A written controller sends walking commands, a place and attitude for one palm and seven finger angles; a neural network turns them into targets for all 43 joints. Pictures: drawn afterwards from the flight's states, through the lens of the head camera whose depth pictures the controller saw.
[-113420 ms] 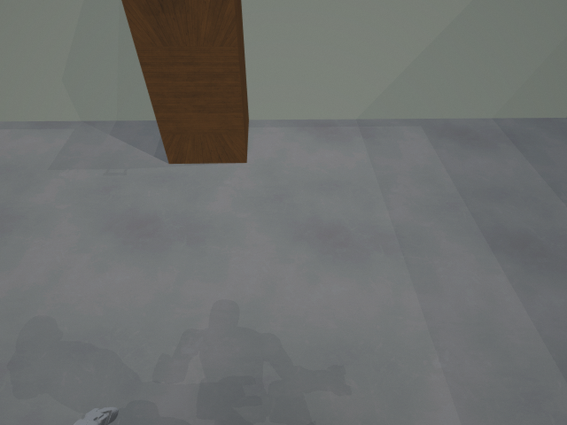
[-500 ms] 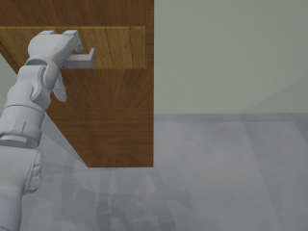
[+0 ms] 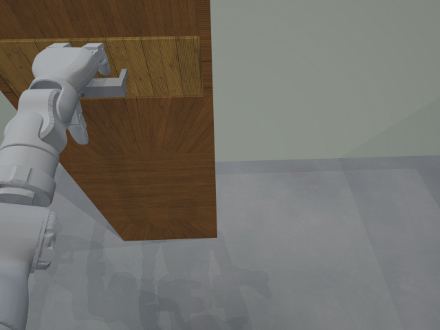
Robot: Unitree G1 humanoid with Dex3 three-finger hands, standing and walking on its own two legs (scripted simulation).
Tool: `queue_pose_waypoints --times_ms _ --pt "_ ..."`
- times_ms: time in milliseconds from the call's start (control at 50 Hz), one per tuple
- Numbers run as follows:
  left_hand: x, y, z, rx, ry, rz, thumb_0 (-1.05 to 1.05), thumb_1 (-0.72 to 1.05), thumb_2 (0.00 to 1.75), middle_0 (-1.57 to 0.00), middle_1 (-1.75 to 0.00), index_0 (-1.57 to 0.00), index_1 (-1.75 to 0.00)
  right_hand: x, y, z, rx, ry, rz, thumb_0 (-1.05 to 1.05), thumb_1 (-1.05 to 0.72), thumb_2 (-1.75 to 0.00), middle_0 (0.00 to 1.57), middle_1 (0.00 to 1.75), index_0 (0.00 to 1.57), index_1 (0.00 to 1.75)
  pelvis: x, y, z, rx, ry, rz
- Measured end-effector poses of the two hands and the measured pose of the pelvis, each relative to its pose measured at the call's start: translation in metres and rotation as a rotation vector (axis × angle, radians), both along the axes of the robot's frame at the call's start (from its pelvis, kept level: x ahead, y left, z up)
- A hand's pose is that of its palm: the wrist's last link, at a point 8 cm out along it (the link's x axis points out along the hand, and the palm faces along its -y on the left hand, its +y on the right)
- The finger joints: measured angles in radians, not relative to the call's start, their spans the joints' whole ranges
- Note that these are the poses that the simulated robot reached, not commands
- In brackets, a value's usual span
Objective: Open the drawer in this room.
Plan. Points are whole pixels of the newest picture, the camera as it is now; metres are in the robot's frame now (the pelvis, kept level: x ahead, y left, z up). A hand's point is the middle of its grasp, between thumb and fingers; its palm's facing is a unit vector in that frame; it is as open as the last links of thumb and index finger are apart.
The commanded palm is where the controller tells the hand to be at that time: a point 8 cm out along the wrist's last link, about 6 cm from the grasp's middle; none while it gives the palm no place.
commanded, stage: lower the fingers behind the handle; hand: left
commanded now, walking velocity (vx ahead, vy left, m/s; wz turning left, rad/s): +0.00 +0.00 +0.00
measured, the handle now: (96, 80) +0.54 +0.23 +0.16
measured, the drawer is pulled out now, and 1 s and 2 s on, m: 0.00 0.00 0.00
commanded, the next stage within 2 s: lift the fingers back up to retry in 0.02 s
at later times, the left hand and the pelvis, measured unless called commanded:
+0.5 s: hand (75, 83) +0.49 +0.24 +0.18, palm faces +0.03 -0.01 -1.00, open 13.7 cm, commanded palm +0.47 +0.25 +0.25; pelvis +0.01 +0.01 +0.00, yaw -1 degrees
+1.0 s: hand (58, 81) +0.48 +0.26 +0.20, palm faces -0.08 +0.00 -1.00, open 13.8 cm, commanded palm +0.47 +0.26 +0.27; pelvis +0.01 +0.00 +0.01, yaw +0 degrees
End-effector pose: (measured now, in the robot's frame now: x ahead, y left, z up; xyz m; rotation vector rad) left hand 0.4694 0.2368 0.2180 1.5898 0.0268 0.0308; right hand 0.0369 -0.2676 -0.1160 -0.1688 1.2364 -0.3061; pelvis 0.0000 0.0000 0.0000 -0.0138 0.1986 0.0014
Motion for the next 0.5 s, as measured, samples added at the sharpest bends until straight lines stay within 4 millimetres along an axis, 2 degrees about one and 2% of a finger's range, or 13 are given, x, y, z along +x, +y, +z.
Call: queue_pose_waypoints --times_ms 180,380,500 --pt "0.002 0.001 0.001 -0.019 -0.015 0.0 0.0 -0.49 0.3 -0.33 -1.34 -0.33 -1.22 -0.003 -0.004 0.003 -0.016 0.006 -0.009 0.01 -0.91 -0.9 0.2 0.3 0.21 0.3 0.001 0.001 0.0 -0.002 0.007 -0.004" --pt "0.004 0.003 0.004 -0.028 0.012 0.0 0.0 -0.49 0.3 -0.33 -1.27 -0.35 -1.22 0.003 0.003 0.004 -0.009 -0.025 -0.022 0.01 -0.91 -0.9 0.2 0.3 0.21 0.3 0.003 0.005 0.002 -0.005 -0.005 -0.008" --pt "0.002 0.005 0.019 -0.03 -0.024 -0.014 0.0 -0.49 0.3 -0.32 -1.22 -0.34 -1.21 0.009 0.009 0.002 0.008 -0.03 -0.017 0.01 -0.91 -0.9 0.2 0.3 0.21 0.3 0.008 0.008 0.004 -0.005 -0.013 -0.008"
